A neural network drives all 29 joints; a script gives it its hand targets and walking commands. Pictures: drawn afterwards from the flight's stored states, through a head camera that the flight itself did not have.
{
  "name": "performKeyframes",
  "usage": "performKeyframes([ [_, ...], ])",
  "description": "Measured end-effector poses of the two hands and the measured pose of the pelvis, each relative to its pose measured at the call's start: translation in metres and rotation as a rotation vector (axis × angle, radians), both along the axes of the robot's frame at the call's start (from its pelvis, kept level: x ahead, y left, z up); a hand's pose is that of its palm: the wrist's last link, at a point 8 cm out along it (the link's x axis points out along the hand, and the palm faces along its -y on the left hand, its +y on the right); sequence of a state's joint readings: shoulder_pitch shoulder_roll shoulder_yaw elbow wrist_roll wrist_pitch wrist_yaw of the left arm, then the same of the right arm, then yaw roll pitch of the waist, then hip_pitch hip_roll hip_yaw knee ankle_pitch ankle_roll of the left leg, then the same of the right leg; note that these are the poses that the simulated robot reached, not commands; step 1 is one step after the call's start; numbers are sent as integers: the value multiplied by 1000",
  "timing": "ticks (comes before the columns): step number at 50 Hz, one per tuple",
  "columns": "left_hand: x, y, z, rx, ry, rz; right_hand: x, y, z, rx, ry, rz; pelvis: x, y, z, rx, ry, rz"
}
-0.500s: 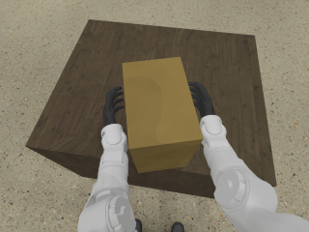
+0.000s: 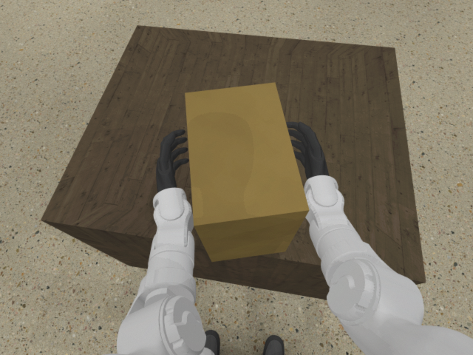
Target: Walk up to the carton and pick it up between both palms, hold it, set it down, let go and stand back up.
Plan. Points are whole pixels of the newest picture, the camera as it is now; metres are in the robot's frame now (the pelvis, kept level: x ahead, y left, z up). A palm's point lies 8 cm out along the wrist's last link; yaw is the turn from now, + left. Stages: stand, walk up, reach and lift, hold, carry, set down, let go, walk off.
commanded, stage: reach and lift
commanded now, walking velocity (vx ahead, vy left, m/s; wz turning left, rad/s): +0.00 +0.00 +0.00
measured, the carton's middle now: (240, 180) +0.41 +0.07 -0.06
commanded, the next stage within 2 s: none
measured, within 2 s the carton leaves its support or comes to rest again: leaves its support in 1.06 s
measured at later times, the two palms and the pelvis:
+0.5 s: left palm (169, 180) +0.36 +0.19 +0.01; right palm (313, 167) +0.42 -0.06 +0.01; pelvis +0.00 +0.00 +0.00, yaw +0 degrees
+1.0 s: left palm (169, 182) +0.36 +0.19 +0.01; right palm (316, 177) +0.40 -0.06 +0.01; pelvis +0.00 +0.01 +0.00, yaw +1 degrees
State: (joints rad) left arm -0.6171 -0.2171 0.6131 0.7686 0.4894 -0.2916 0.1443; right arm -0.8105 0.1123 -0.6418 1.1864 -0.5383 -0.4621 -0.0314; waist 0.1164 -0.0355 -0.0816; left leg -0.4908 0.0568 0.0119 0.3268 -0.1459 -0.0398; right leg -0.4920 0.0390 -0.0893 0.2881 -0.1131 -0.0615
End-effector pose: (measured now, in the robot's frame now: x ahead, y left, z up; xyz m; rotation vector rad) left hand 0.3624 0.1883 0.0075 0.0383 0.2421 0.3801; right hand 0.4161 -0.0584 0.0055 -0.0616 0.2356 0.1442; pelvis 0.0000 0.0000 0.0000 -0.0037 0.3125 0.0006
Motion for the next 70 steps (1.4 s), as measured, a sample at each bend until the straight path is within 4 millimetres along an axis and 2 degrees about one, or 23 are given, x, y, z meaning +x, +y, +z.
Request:
performKeyframes([
  [32,0,0,-2,-19,-18,-5,-2,1,0,-2,-5,-15,3,4,0,-7,4,8],
  [50,-5,-3,2,-35,-5,-50,-19,-4,1,13,8,-68,0,7,0,-15,-19,16],
  [54,-6,-5,10,-35,-2,-72,-26,-8,4,20,14,-90,-2,9,0,-18,-37,20],
  [59,-6,-10,29,-29,-14,-100,-34,-14,19,38,6,-120,-5,10,0,-18,-78,22],
  [70,-2,-15,92,10,-24,-156,-41,-19,78,71,1,-178,-15,10,4,-7,-226,26],
])
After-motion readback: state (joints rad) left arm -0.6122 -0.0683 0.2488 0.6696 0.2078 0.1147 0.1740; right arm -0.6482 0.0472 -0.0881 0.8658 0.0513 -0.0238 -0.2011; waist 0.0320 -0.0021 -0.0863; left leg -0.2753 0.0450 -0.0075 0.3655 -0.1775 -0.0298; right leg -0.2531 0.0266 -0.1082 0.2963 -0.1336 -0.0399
